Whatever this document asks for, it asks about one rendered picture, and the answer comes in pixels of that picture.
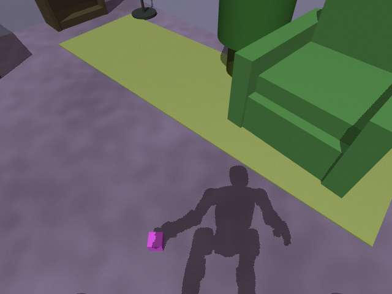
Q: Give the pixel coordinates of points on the cube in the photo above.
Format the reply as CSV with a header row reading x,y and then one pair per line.
x,y
156,241

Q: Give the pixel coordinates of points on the floor lamp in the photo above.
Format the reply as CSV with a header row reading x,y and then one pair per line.
x,y
145,13

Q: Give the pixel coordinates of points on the bookshelf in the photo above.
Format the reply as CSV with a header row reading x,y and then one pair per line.
x,y
63,14

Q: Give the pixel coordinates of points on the armchair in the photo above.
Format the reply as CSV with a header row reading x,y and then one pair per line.
x,y
319,90

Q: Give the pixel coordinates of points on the potted plant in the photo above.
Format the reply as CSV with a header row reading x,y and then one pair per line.
x,y
242,22

